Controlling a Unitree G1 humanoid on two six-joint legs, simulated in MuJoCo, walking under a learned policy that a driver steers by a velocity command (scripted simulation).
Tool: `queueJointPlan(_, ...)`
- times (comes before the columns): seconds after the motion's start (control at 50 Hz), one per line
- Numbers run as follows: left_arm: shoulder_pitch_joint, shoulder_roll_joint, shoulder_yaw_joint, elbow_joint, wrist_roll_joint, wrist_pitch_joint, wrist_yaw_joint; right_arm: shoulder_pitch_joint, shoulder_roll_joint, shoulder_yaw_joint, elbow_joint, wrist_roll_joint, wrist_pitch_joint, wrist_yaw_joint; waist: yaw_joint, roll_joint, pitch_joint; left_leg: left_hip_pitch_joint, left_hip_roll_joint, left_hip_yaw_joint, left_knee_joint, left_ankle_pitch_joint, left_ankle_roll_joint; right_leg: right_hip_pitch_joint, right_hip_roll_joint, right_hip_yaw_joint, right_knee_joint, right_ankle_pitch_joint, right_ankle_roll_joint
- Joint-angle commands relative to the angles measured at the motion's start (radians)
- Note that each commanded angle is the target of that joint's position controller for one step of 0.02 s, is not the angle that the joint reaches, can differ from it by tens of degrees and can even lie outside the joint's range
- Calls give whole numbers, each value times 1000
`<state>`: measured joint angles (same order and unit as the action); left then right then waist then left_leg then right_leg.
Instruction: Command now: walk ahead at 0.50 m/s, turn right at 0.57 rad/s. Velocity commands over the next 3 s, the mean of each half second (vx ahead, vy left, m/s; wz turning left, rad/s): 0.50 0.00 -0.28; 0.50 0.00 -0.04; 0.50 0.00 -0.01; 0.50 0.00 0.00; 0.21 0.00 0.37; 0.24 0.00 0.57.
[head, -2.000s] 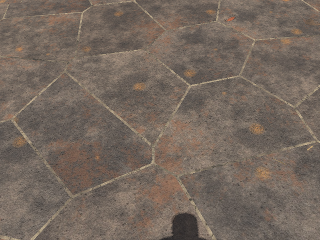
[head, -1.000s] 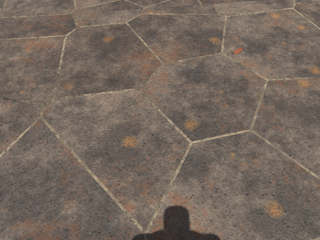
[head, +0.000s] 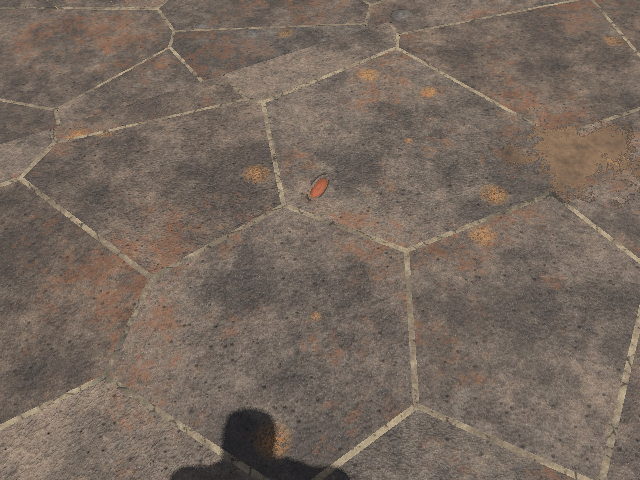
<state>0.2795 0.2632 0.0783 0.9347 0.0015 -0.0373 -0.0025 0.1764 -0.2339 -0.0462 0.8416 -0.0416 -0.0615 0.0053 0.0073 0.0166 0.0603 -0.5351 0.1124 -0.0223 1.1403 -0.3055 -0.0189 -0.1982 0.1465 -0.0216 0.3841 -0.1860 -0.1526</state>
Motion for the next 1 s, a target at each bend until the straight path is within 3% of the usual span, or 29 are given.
queueJointPlan(0.02,35,139,26,-55,-5,-31,3,45,-72,-15,-50,-8,27,7,-25,-26,-37,-72,7,26,-92,78,-36,32,-257,262,-176,376,-135)
queueJointPlan(0.14,163,121,15,-35,0,-31,4,-158,-70,-1,-122,2,25,19,62,-75,-22,-146,-17,47,-370,290,-24,166,-243,246,-169,445,-63)
queueJointPlan(0.22,213,124,7,-19,13,-33,15,-259,-74,9,-162,10,11,27,98,-82,-1,-134,-53,67,-507,308,18,268,-280,257,-147,501,-58)
queueJointPlan(0.26,196,142,7,-19,18,-36,22,-240,-92,5,-169,13,3,26,70,-91,5,-69,-71,61,-566,258,53,292,-309,263,-120,574,-44)
queueJointPlan(0.28,167,152,8,-23,19,-39,25,-181,-105,0,-154,13,-1,23,35,-96,-7,19,-93,64,-597,219,73,282,-310,250,-81,674,-26)
queueJointPlan(0.3,150,165,10,-24,21,-42,25,-95,-126,-10,-127,15,-5,15,-3,-104,-45,133,-127,73,-611,171,91,277,-304,239,-1,810,-11)
queueJointPlan(0.32,134,170,9,-22,23,-43,20,49,-144,-21,-82,17,-12,4,-71,-77,-115,295,-152,86,-668,180,113,261,-269,206,163,858,5)
queueJointPlan(0.34,132,150,2,-33,18,-48,15,207,-182,-34,-46,2,-22,-11,-138,-34,-214,535,-48,-15,-682,160,150,123,-228,178,386,668,18)
queueJointPlan(0.36,249,52,-18,-55,-20,-50,7,312,-300,-64,-41,-23,-22,-17,-108,178,-370,827,242,-458,-712,54,275,-174,-76,96,767,160,67)
queueJointPlan(0.38,261,100,-10,-41,-3,-49,8,271,-261,-61,-24,4,-5,-2,-82,203,-363,805,309,-739,-863,20,325,-336,-12,122,910,-319,62)
queueJointPlan(0.4,184,120,-5,-48,18,-42,9,158,-191,-45,-44,22,0,3,-43,82,-176,642,271,-600,-878,-85,308,-396,-87,145,947,-241,56)
queueJointPlan(0.42,110,109,-10,-63,24,-43,0,89,-125,-28,-53,24,-3,8,-36,3,-89,514,224,-463,-906,-56,285,-392,-129,138,891,-170,57)
queueJointPlan(0.44,81,90,-13,-73,23,-39,-7,71,-101,-19,-45,19,-8,7,-17,12,-40,437,171,-359,-936,20,253,-372,-160,125,832,-142,58)
queueJointPlan(0.46,82,83,-15,-77,35,-28,-13,77,-86,-12,-26,22,-15,3,4,42,-24,382,132,-284,-956,96,230,-336,-181,116,786,-127,68)
queueJointPlan(0.52,91,54,-25,-70,41,-7,-27,134,-101,-14,15,31,-38,7,23,61,-38,364,100,-181,-987,272,235,-325,-200,73,731,-88,95)
queueJointPlan(0.6,-85,43,-37,-129,38,-3,-34,196,-112,-16,51,35,-40,9,-5,48,7,401,70,-101,-1041,317,237,-446,-247,20,558,45,134)
queueJointPlan(0.66,-200,18,-52,-164,31,-8,-38,238,-116,-17,73,38,-39,10,-33,51,14,419,42,-43,-1033,394,213,-411,-236,-18,373,145,145)
queueJointPlan(0.76,-309,30,-55,-200,26,-14,-31,302,-132,-18,108,29,-33,1,-62,58,18,539,89,-40,-976,512,202,-369,-202,-39,215,145,118)
queueJointPlan(0.82,-257,53,-44,-191,29,-24,-23,281,-149,-23,117,22,-25,-9,-21,65,-5,601,113,-35,-863,713,182,-264,-163,-46,148,34,74)
queueJointPlan(0.84,-158,64,-35,-158,33,-31,-16,269,-154,-23,119,23,-21,-10,25,56,-55,599,96,-15,-743,819,168,-139,-132,-60,99,26,53)
queueJointPlan(0.86,4,93,-20,-101,45,-43,-7,266,-141,-18,117,27,-18,-10,88,20,-146,524,52,25,-554,789,147,77,-136,-47,59,50,22)
queueJointPlan(0.88,189,175,2,-71,68,-50,7,258,-102,-4,78,33,-20,-9,151,-88,-281,325,-2,69,-254,467,125,334,-366,200,48,-22,-35)
queueJointPlan(0.9,210,262,27,-59,60,-39,6,379,-14,10,67,61,-19,-3,88,-316,-368,-16,-187,90,65,-224,91,536,-598,657,-73,-67,-170)
queueJointPlan(0.92,135,191,16,-70,21,-28,0,295,-130,-18,79,30,-10,-11,83,-122,-267,-107,-128,-29,125,-196,107,443,-539,632,-102,-130,-140)
queueJointPlan(0.94,41,133,-1,-82,16,-30,-3,222,-120,-20,57,30,-16,-3,49,-90,-138,-122,-88,-34,100,-99,112,309,-496,478,-122,-89,-113)
queueJointPlan(0.96,-5,88,-12,-82,19,-36,-8,194,-98,-15,54,33,-18,2,24,-62,-84,-85,-56,-30,48,-36,108,203,-449,378,-161,9,-86)
queueJointPlan(1.0,-24,52,-23,-64,13,-49,-2,212,-74,-11,68,10,5,13,-24,-91,-50,2,-24,-18,-25,7,84,87,-375,245,-207,107,-42)
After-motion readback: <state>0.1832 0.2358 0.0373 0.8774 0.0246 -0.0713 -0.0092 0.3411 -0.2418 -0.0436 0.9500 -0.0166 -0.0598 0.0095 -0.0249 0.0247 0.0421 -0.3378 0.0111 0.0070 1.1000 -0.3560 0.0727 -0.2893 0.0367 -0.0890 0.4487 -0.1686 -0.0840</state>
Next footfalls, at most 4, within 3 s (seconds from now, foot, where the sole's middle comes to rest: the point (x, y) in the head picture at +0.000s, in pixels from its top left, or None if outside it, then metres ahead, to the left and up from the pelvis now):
0.34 left None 0.38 0.12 -0.78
0.86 right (393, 404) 0.63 -0.11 -0.78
1.42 left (326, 282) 0.95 0.04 -0.78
1.98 right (404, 200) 1.23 -0.18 -0.78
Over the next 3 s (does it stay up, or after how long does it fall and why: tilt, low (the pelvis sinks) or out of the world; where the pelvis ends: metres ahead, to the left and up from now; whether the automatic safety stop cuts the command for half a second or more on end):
stays up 1.37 -0.09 -0.01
